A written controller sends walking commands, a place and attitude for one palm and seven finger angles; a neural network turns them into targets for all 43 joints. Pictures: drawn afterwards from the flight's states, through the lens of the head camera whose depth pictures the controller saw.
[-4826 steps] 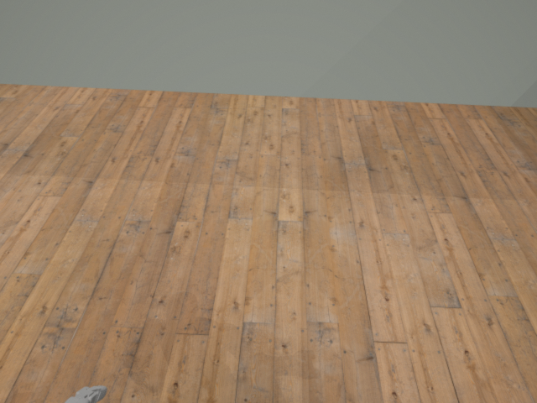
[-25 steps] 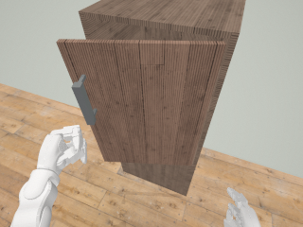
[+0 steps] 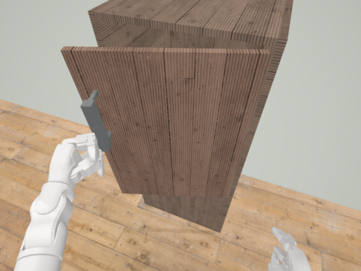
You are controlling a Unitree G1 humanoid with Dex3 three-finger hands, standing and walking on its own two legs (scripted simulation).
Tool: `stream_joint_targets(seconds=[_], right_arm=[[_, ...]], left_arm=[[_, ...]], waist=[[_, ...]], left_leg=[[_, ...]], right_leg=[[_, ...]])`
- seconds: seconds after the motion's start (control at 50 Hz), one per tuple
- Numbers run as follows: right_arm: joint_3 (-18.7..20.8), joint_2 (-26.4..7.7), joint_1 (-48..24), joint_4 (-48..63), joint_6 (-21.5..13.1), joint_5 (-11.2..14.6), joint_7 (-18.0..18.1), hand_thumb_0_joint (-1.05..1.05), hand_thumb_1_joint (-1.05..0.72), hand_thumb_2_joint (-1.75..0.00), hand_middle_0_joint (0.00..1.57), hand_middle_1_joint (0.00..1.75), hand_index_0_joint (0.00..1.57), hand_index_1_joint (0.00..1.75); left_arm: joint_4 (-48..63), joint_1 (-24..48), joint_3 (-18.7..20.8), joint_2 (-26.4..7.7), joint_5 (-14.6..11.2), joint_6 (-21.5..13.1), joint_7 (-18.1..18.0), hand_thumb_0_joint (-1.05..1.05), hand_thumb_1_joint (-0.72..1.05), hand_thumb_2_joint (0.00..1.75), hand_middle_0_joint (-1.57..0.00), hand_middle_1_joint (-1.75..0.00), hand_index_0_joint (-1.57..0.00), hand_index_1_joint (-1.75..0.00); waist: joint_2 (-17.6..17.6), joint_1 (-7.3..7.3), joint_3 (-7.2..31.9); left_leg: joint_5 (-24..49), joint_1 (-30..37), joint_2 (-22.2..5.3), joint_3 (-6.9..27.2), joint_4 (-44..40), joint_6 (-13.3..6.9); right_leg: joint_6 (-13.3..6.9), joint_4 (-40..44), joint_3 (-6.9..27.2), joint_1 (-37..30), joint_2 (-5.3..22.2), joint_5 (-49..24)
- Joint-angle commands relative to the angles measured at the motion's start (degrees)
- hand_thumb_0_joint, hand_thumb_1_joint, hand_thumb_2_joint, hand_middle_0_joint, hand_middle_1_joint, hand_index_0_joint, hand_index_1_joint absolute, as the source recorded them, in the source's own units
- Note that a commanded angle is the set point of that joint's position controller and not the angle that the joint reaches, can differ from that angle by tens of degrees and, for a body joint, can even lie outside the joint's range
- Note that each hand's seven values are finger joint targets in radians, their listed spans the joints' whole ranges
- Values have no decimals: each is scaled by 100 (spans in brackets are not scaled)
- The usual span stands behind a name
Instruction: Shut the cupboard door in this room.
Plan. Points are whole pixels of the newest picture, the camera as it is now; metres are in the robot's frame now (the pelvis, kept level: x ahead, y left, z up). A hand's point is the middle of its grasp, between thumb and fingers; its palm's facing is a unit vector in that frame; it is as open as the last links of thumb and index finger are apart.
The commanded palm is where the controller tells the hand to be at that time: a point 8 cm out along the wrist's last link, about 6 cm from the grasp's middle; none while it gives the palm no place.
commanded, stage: bring the fist close to the handle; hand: left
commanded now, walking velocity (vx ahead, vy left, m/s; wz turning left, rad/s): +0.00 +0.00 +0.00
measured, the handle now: (100, 121) +0.43 +0.23 +0.11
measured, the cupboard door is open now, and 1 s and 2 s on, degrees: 19 17 1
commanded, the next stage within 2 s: push the door shut along its arc in 0.54 s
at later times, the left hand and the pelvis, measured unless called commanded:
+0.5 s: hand (101, 153) +0.34 +0.20 +0.10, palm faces +0.04 -1.00 -0.04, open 3.1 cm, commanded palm +0.31 +0.24 +0.11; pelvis +0.00 +0.01 +0.00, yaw -1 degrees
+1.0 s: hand (108, 141) +0.36 +0.19 +0.11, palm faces -0.05 -1.00 -0.05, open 3.1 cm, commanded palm +0.35 +0.24 +0.11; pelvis +0.00 +0.01 +0.00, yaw -1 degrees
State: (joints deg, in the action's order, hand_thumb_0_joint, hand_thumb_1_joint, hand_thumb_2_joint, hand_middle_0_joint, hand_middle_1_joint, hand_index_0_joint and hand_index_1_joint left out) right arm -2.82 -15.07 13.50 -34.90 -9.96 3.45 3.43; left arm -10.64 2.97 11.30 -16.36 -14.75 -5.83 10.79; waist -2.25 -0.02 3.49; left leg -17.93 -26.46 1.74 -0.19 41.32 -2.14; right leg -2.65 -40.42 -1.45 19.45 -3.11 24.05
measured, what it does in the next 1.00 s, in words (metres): stands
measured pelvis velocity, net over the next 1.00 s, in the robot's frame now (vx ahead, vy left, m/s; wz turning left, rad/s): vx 0.00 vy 0.01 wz -0.01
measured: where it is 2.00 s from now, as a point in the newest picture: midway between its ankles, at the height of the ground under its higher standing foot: outside the picture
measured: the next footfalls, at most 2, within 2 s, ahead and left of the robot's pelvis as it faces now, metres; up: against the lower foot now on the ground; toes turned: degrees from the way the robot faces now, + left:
none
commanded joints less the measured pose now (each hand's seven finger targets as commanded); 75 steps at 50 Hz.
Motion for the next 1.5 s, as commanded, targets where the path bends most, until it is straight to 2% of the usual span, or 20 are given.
stream_joint_targets(seconds=[0.0,0.14,0.16,0.22,0.28,0.34,0.46,0.48,0.54,0.6,0.62,0.66,0.72,0.9,0.96,1.22,1.32,1.38,1.46,1.48], right_arm=[[296,-713,-463,877,-209,19,37,0,-90,-90,20,30,20,30],[308,-721,-412,848,-133,24,31,0,-90,-90,20,30,20,30],[338,-775,-378,843,-119,8,33,0,-90,-90,20,30,20,30],[337,-703,-406,933,-123,21,-22,0,-90,-90,20,30,20,30],[328,-754,-388,868,-42,13,-24,0,-90,-90,20,30,20,30],[327,-736,-430,889,-25,17,-19,0,-90,-90,20,30,20,30],[333,-759,-397,837,-14,2,8,0,-90,-90,20,30,20,30],[321,-712,-420,846,-17,18,0,0,-90,-90,20,30,20,30],[335,-713,-385,849,-52,30,-15,0,-90,-90,20,30,20,30],[350,-751,-371,844,-31,29,-18,0,-90,-90,20,30,20,30],[344,-734,-388,872,-33,22,-23,0,-90,-90,20,30,20,30],[341,-793,-340,823,7,10,-2,0,-90,-90,20,30,20,30],[334,-748,-357,792,6,12,-12,0,-90,-90,20,30,20,30],[338,-817,-210,748,147,38,-33,0,-90,-90,20,30,20,30],[347,-851,-169,772,205,38,-37,0,-90,-90,20,30,20,30],[369,-963,139,519,293,64,-21,0,-90,-90,20,30,20,30],[380,-1041,327,439,345,55,-25,0,-90,-90,20,30,20,30],[412,-1044,429,455,352,37,-57,0,-90,-90,20,30,20,30],[408,-1119,580,431,417,27,-70,0,-90,-90,20,30,20,30],[401,-1085,589,424,429,25,-77,0,-90,-90,20,30,20,30]], left_arm=[[922,1751,488,-1076,-112,-349,41,0,90,90,-130,-150,-130,-150],[604,2419,308,-960,-48,-404,-16,0,90,90,-130,-150,-130,-150],[585,2302,524,-1232,-17,-444,-56,0,90,90,-130,-150,-130,-150],[790,2079,195,-811,5,-492,-75,0,90,90,-130,-150,-130,-150],[456,2042,489,-1109,17,-437,-175,0,90,90,-130,-150,-130,-150],[624,2332,419,-1056,40,-474,-231,0,90,90,-130,-150,-130,-150],[574,2354,517,-1221,53,-583,-219,0,90,90,-130,-150,-130,-150],[570,2387,264,-935,46,-579,-176,0,90,90,-130,-150,-130,-150],[566,2402,110,-749,21,-546,-138,0,90,90,-130,-150,-130,-150],[476,2338,292,-932,18,-504,-175,0,90,90,-130,-150,-130,-150],[517,2263,177,-781,20,-485,-169,0,90,90,-130,-150,-130,-150],[504,2487,331,-1118,112,-508,-214,0,90,90,-130,-150,-130,-150],[508,2980,198,-1036,127,-587,-174,0,90,90,-130,-150,-130,-150],[-536,3235,443,-1338,28,-559,230,0,90,90,-130,-150,-130,-150],[-620,3432,478,-1481,24,-625,383,0,90,90,-130,-150,-130,-150],[-1903,5376,85,-1480,10,-877,878,0,90,90,-130,-150,-130,-150],[-2571,5874,346,-1916,63,-995,1102,0,90,90,-130,-150,-130,-150],[-2732,5969,215,-1748,70,-1042,1236,0,90,90,-130,-150,-130,-150],[-3165,6251,498,-2112,67,-1066,1349,0,90,90,-130,-150,-130,-150],[-3315,6298,374,-2003,110,-1055,1361,0,90,90,-130,-150,-130,-150]], waist=[[128,36,1160],[-22,100,1150],[167,49,1282],[-58,27,1483],[320,42,1089],[16,53,1127],[70,83,1256],[-79,126,1223],[-101,148,1218],[183,112,1181],[117,95,1281],[180,144,1230],[-76,196,1306],[249,199,1330],[81,200,1354],[124,572,1397],[52,578,1632],[-121,599,1921],[90,621,1794],[-18,656,1700]], left_leg=[[1151,1202,-120,177,-440,-40],[1005,1338,-152,252,-499,-25],[1074,1330,-170,260,-483,-35],[1295,1520,-173,246,-510,-11],[1031,1203,-180,243,-569,-31],[866,1309,-180,258,-620,-12],[1041,1385,-201,230,-573,-32],[1008,1420,-203,225,-600,-21],[1065,1526,-209,299,-605,2],[983,1410,-210,291,-625,-14],[1014,1452,-191,267,-620,-19],[1040,1443,-210,290,-600,-31],[1062,1592,-215,304,-599,-5],[1293,1409,-152,223,-518,-44],[1292,1382,-131,185,-484,-61],[795,1391,-123,349,-391,-85],[872,1222,-109,333,-262,-96],[1173,1492,-124,366,-160,-91],[1128,1157,-128,364,-109,-111],[1082,1110,-132,354,-86,-100]], right_leg=[[236,703,175,298,219,-2004],[179,715,103,535,161,-1632],[179,720,133,383,174,-1683],[163,631,54,382,152,-1846],[193,723,78,425,157,-1667],[168,745,76,498,139,-1421],[177,759,115,378,136,-1595],[172,744,75,469,138,-1539],[158,723,23,568,116,-1550],[177,760,45,512,124,-1526],[179,746,46,478,128,-1558],[179,757,73,469,138,-1558],[152,722,62,560,129,-1529],[179,744,132,394,160,-2006],[179,757,179,354,176,-2040],[139,731,153,1010,132,-1353],[126,624,214,995,156,-1467],[105,509,155,1107,127,-1674],[112,459,187,1150,128,-1677],[109,435,153,1244,115,-1639]])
